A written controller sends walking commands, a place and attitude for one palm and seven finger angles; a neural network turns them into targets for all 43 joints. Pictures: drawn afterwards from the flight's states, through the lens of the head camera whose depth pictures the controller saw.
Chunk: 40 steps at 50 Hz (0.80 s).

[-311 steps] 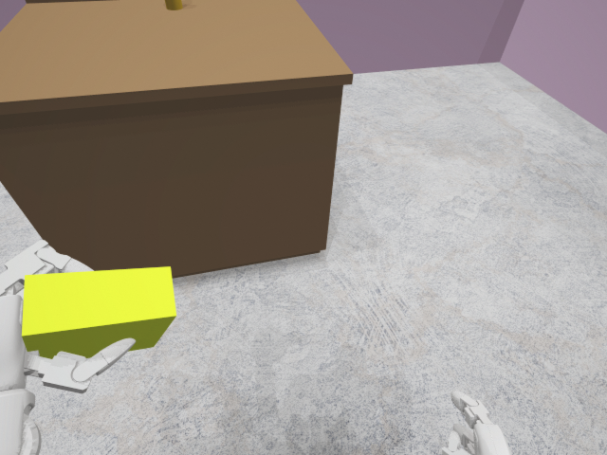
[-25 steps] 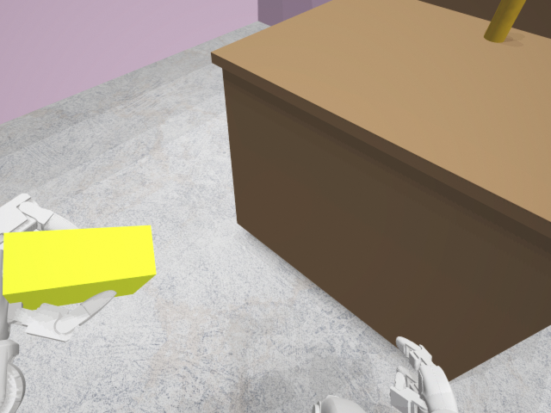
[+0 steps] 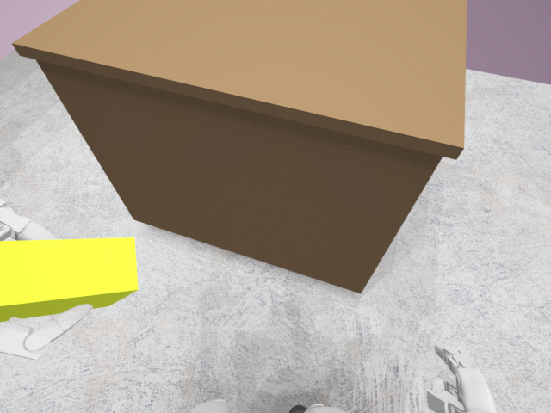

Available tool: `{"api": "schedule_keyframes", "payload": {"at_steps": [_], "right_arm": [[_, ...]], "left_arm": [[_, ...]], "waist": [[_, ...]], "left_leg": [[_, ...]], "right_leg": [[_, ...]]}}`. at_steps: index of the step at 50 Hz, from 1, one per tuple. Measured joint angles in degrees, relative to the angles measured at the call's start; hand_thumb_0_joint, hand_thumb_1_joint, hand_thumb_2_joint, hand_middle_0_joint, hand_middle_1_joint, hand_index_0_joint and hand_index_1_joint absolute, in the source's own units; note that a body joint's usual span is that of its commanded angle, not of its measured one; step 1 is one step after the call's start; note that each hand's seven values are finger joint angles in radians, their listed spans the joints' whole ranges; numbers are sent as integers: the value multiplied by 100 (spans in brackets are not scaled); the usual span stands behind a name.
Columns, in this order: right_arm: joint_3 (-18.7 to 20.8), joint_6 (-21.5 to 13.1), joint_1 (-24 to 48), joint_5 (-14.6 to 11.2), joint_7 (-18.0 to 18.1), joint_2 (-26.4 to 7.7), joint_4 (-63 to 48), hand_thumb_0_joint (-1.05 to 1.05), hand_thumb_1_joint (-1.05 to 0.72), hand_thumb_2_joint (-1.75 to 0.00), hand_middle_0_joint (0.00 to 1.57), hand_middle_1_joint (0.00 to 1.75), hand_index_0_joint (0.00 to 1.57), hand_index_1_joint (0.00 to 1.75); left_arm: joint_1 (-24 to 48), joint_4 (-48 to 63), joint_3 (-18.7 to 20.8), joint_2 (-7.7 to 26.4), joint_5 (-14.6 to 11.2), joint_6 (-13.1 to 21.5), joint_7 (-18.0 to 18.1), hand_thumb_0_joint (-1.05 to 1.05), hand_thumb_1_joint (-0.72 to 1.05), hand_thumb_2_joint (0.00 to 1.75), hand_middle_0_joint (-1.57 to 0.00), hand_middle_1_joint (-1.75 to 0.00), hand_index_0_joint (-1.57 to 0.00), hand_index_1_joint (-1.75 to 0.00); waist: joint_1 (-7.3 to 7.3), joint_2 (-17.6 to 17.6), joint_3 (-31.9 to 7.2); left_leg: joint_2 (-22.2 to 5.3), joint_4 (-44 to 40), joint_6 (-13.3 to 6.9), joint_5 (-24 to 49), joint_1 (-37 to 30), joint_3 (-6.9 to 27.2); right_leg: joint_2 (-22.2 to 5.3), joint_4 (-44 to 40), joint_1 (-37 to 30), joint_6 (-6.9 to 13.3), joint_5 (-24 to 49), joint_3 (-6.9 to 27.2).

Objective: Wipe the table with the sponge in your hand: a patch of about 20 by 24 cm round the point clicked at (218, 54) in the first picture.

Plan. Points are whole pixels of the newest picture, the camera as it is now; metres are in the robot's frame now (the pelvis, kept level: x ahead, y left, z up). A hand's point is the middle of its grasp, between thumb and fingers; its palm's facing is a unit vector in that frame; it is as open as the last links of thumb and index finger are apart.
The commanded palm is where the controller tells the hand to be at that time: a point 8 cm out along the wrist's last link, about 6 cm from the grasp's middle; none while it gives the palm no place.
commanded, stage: turn to face it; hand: left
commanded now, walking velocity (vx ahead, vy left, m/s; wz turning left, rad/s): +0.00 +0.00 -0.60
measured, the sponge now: (78, 279) +0.23 +0.21 +0.15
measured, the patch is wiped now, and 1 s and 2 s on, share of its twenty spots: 0.00 0.00 0.00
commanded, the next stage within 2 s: take the last steps up to it in 1.08 s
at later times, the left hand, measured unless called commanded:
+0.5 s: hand (199, 286) +0.22 +0.09 +0.16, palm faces +0.03 -0.85 -0.52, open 9.5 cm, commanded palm +0.17 +0.17 +0.18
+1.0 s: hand (269, 314) +0.19 +0.02 +0.17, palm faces -0.13 -0.89 -0.44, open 9.5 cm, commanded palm +0.17 +0.08 +0.18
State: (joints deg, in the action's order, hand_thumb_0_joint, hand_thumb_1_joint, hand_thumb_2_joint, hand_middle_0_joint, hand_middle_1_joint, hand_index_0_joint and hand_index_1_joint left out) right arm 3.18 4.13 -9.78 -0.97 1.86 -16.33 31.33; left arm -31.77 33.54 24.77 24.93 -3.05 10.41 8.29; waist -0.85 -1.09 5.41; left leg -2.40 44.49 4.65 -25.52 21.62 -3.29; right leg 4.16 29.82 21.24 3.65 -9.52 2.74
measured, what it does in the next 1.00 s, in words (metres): walks backwards, turning right: left foot, then right foot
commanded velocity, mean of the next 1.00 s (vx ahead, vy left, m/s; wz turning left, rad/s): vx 0.00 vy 0.00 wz -0.51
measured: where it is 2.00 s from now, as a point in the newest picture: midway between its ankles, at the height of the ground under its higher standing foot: outside the picture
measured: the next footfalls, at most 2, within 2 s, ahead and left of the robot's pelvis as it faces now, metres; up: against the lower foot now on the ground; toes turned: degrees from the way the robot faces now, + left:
left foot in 0.06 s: +0.03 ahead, +0.14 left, +0.00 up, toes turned +2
right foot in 0.38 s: -0.03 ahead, -0.16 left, +0.00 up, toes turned -21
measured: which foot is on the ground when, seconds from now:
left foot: up 0.00-0.04, down 0.06-0.38, up 0.40-0.72, down 0.74-1.00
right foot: down 0.00-0.08, up 0.10-0.36, down 0.38-0.76, up 0.78-1.00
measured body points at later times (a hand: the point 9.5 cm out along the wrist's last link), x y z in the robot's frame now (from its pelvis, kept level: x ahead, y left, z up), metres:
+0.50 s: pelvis -0.07 -0.05 -0.01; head +0.00 -0.09 +0.43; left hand +0.22 +0.14 +0.19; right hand +0.02 -0.31 -0.12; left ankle -0.05 +0.11 -0.67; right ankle -0.07 -0.15 -0.73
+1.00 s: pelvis -0.12 -0.06 +0.00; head -0.09 -0.08 +0.45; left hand +0.20 +0.07 +0.19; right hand -0.08 -0.32 -0.09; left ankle -0.04 +0.07 -0.73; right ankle -0.18 -0.16 -0.71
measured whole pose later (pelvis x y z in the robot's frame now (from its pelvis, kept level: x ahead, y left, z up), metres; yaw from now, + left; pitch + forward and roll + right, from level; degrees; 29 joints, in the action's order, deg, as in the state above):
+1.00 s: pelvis -0.12 -0.06 +0.00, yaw -35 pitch +0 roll -2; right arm -1.8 -3.4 -11.9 -0.5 0.3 -8.1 30.3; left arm -26.5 30.5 20.4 21.5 -1.3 10.6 8.1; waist 2.0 1.6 4.1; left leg -10.8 32.8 4.0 -16.8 14.9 -8.8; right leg -1.0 42.7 20.7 -3.3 -23.6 -5.0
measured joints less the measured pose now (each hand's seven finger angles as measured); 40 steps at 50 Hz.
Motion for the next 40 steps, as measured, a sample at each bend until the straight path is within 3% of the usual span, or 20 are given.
{"api": "schedule_keyframes", "payload": {"at_steps": [3,4,5,7,10,13,17,19,20,21,23,26,29,37,38,40], "right_arm": [[-67,-20,-43,8,-12,5,-101,2,-91,-90,20,30,20,30],[-86,-43,-35,21,-3,60,-122,2,-91,-90,20,30,20,30],[-111,-62,-18,30,11,136,-145,2,-91,-90,20,30,20,30],[-177,-143,-8,63,27,300,-203,2,-91,-90,20,30,20,30],[-281,-321,-40,43,-49,538,-240,2,-91,-90,20,30,20,30],[-435,-478,-71,29,-162,720,-228,1,-91,-90,20,30,20,30],[-604,-633,-109,46,-251,889,-252,1,-90,-90,21,30,20,30],[-633,-683,-150,38,-290,902,-288,1,-90,-90,21,30,21,30],[-613,-684,-108,28,-300,834,-258,1,-90,-90,21,30,21,30],[-584,-645,-44,22,-292,750,-190,1,-90,-90,21,30,21,30],[-502,-488,105,3,-257,593,-27,1,-90,-90,21,30,21,30],[-342,-233,232,15,-176,392,89,2,-90,-90,21,30,21,30],[-168,-87,209,38,-90,235,111,2,-91,-90,20,30,20,30],[-41,-42,-27,0,-10,-5,-45,2,-91,-90,20,30,20,30],[-40,-66,-36,3,3,34,-59,2,-91,-90,20,30,20,30],[-75,-121,-61,23,36,165,-104,2,-91,-90,20,30,20,30]], "left_arm": [[166,-8,-168,-166,38,-60,-3,-1,-44,100,-81,-134,-81,-134],[244,-17,-209,-188,54,-61,-17,-1,-44,100,-81,-134,-81,-134],[329,-48,-237,-207,83,-59,-35,-1,-44,100,-81,-134,-81,-134],[438,-141,-266,-245,174,-44,-47,-1,-44,100,-81,-134,-81,-134],[557,-256,-352,-349,224,-56,-50,-1,-44,100,-81,-134,-81,-134],[639,-300,-442,-443,206,-58,-36,-1,-44,100,-81,-134,-81,-134],[764,-368,-408,-327,159,-68,-54,-1,-44,100,-81,-134,-81,-134],[819,-359,-340,-187,149,-75,-69,-1,-44,100,-81,-134,-81,-134],[868,-368,-343,-204,167,-51,-77,-1,-44,100,-81,-134,-81,-134],[877,-360,-359,-230,161,-32,-82,-1,-44,100,-81,-134,-81,-134],[729,-244,-356,-249,79,-42,-94,-1,-44,100,-81,-134,-81,-134],[262,26,-252,-195,-3,-20,-95,-1,-44,100,-81,-134,-81,-134],[-77,203,-114,-74,-19,30,-68,-1,-44,100,-81,-134,-81,-134],[41,154,-27,-12,36,4,21,-1,-44,100,-81,-134,-81,-134],[115,121,-51,-22,52,-8,17,-1,-44,100,-81,-134,-81,-134],[281,-15,-110,-63,108,-25,-10,-1,-44,100,-81,-134,-81,-134]], "waist": [[70,-73,-184],[104,-161,-190],[182,-255,-161],[291,-273,-139],[372,-74,-105],[438,169,-57],[413,348,88],[350,363,164],[292,490,264],[218,553,344],[106,481,444],[-39,313,506],[-91,168,418],[-17,-37,-61],[-6,-110,-91],[125,-260,-109]], "left_leg": [[-2,-1098,-146,315,-530,-23],[19,-1304,-231,757,-592,-87],[26,-1324,-299,953,-629,-191],[-82,-1265,-362,932,-675,-356],[-351,-1277,-316,877,-774,-467],[-675,-1309,-208,918,-823,-606],[-1054,-1117,-2,900,-709,-784],[-1204,-777,122,784,-515,-816],[-1323,-492,91,676,-369,-707],[-1258,-26,76,236,-154,-463],[-857,1140,75,-289,303,-37],[-424,2033,120,-272,654,117],[-220,1561,123,-115,593,35],[-41,-1065,-107,424,-506,-21],[-24,-1251,-201,742,-578,-70],[-31,-1214,-342,854,-630,-259]], "right_leg": [[110,84,155,-44,57,105],[107,183,218,-76,43,164],[104,426,310,-147,-290,232],[45,1583,640,-361,-1116,21],[-207,2762,806,-587,-1453,-393],[-458,2337,493,-710,-1531,-679],[-573,1146,-128,-749,-1370,-850],[-580,447,-491,-666,-867,-903],[-462,452,-464,-508,-741,-943],[-399,580,-360,-352,-746,-943],[-381,697,-177,-164,-765,-804],[-314,500,-117,-89,-569,-543],[-229,231,-107,-55,-336,-318],[71,156,86,-82,-97,60],[75,271,145,-103,-128,107],[41,938,361,-273,-873,138]]}}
